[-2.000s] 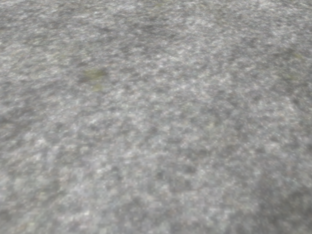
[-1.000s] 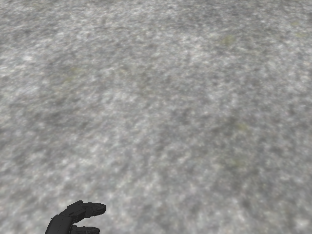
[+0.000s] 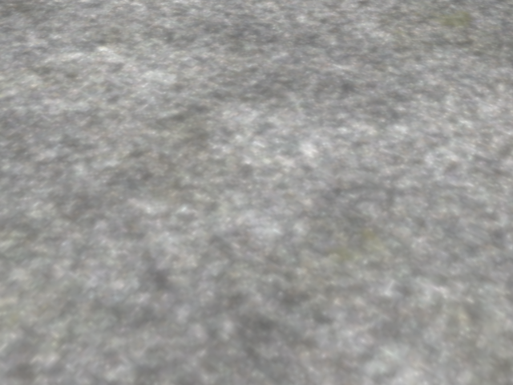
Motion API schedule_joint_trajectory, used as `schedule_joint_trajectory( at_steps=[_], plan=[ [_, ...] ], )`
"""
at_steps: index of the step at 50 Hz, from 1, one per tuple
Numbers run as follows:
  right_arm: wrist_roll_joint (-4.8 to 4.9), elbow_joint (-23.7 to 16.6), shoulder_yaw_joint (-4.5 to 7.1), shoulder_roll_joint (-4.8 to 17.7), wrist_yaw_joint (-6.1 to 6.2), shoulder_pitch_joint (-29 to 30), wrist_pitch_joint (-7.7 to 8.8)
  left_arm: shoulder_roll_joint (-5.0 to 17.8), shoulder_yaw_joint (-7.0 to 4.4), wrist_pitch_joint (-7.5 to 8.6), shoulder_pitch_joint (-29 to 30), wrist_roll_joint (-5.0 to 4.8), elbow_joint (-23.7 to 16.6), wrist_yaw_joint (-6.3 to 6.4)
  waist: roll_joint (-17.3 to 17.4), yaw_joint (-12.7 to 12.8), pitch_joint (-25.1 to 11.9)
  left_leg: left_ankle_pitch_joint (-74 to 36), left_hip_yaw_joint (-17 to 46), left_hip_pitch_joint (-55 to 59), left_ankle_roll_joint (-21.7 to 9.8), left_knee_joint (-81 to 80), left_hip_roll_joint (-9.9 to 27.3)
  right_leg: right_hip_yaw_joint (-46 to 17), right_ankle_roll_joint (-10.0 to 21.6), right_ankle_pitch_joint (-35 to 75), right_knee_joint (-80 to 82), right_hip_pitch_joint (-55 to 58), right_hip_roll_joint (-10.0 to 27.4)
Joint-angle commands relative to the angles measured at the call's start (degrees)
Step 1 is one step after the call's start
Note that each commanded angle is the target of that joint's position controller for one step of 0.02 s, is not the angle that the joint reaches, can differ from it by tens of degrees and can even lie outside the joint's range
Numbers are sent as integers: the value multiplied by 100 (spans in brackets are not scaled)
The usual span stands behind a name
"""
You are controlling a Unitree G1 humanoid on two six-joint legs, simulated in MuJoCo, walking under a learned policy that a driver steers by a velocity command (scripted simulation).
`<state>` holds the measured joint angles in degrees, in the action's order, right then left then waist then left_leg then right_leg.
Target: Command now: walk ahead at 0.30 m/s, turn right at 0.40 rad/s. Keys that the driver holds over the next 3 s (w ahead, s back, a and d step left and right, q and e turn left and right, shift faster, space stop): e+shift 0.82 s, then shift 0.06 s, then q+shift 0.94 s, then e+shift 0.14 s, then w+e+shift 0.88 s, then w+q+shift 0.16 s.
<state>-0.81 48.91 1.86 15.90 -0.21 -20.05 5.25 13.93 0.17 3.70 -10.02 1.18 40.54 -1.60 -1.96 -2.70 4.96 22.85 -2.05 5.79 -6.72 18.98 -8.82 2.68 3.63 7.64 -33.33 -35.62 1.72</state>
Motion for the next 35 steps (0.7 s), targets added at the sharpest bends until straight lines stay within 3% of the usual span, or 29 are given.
schedule_joint_trajectory(
  at_steps=[1, 2, 3, 4, 5, 6, 7, 8, 10, 13, 16, 18, 22, 27, 31, 34, 35],
  plan=[
    [-29, -454, 269, 981, 198, 672, -48, 971, -412, 65, -2048, 107, 379, -14, 567, 1080, -972, -5943, -307, -875, 318, 2430, 1294, 149, 241, -110, 355, 2669, -592],
    [21, -559, 285, 951, 220, 674, -78, 1265, -536, 73, -2495, 88, 513, 41, 5, 1279, -1109, -3919, -598, -1371, 472, 4537, 614, -398, 497, 1978, 633, 3183, -149],
    [31, -668, 140, 147, 184, -519, -133, 1636, -593, 24, -1945, 118, 336, 57, -1431, 186, -1428, 1323, -314, -3413, 761, 6666, -239, -2589, 1431, 5901, -73, 4499, 1305],
    [-84, -655, 62, 279, 182, -949, -208, 1712, -672, -37, -1623, -112, 100, 21, -1074, 154, -2628, 974, 620, -3758, 760, 7245, -88, -4028, 1921, 5153, 625, 4918, 1753],
    [-158, -686, 61, 535, 172, -592, -267, 1407, -651, -154, -1012, -181, -181, 59, -303, 131, -2266, 410, 807, -3844, 728, 7062, 287, -3884, 1858, 2906, 1048, 4229, 1600],
    [-225, -774, 84, 680, 158, -26, -313, 1029, -553, -278, -781, -195, -209, 83, 340, 165, -1514, 192, 703, -3930, 734, 6610, 523, -3457, 1618, 1254, 1312, 3362, 1261],
    [-249, -916, 80, 659, 156, 406, -383, 894, -516, -339, -837, -183, -139, 99, 545, 193, -1082, 135, 678, -3948, 760, 6157, 663, -3149, 1378, 598, 1510, 2782, 953],
    [-253, -1016, 57, 601, 155, 496, -508, 869, -518, -374, -926, -174, -74, 123, 413, 161, -915, 32, 687, -3750, 787, 5689, 748, -2963, 1162, 276, 1671, 2368, 751],
    [-239, -1054, 1, 457, 186, 513, -702, 1040, -582, -403, -972, -112, -25, 107, 229, 152, -888, -138, 638, -3484, 841, 5158, 760, -2760, 734, -23, 1759, 1950, 433],
    [-202, -1105, 6, 464, 214, 694, -780, 1260, -687, -467, -871, -111, -101, 143, 9, 238, -1001, -464, 726, -3684, 927, 4592, 792, -2856, 182, -763, 1801, 2033, 193],
    [-157, -1160, 58, 582, 212, 1066, -811, 1324, -749, -602, -825, -156, -169, 201, -311, 443, -877, -766, 891, -4047, 1001, 4094, 793, -3227, -178, -2471, 2070, 2274, 7],
    [-133, -1167, 87, 645, 209, 1269, -781, 1347, -784, -673, -884, -157, -161, 218, -420, 581, -766, -861, 999, -4257, 1027, 3798, 783, -3490, -214, -3071, 2163, 2531, -27],
    [-95, -1138, 110, 718, 226, 1493, -666, 1382, -832, -697, -981, -125, -114, 230, -490, 728, -729, -832, 1164, -4429, 957, 3344, 701, -3856, -121, -2967, 2036, 3058, -37],
    [-31, -1107, 111, 843, 238, 1614, -564, 1479, -856, -685, -926, -59, -107, 206, -577, 716, -712, -501, 1240, -4087, 806, 2718, 488, -4286, 151, -2357, 1783, 3163, -70],
    [46, -1065, 108, 945, 264, 1542, -481, 1605, -864, -686, -702, -3, -142, 154, -592, 598, -732, -359, 1238, -3118, 695, 1930, 247, -4591, 286, -1747, 1598, 2732, -174],
    [99, -1002, 138, 1069, 369, 1231, -431, 1558, -825, -658, -341, -5, -194, 98, -602, 333, -652, -707, 1264, -1660, 673, 524, 263, -4734, -57, -2577, 1635, 1883, -517],
    [106, -1005, 164, 1161, 434, 1260, -419, 1450, -791, -615, -475, -50, -124, 94, -236, 326, -698, -1061, 1354, -999, 625, -192, 552, -4415, -322, -3716, 1360, 1483, -869]
  ],
)
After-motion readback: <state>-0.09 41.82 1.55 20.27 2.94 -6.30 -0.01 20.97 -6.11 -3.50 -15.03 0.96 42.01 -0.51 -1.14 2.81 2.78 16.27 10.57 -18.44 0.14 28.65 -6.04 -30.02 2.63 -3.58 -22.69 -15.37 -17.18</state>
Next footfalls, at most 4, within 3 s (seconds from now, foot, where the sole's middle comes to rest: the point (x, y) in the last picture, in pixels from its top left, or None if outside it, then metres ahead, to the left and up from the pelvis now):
0.04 right None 0.25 -0.08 -0.76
0.72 left None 0.33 0.04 -0.76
1.18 right None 0.16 -0.05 -0.76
1.58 left None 0.32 0.12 -0.76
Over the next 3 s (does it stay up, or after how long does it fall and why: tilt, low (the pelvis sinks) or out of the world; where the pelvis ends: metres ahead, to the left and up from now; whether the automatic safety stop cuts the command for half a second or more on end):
stays up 0.85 -0.33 -0.01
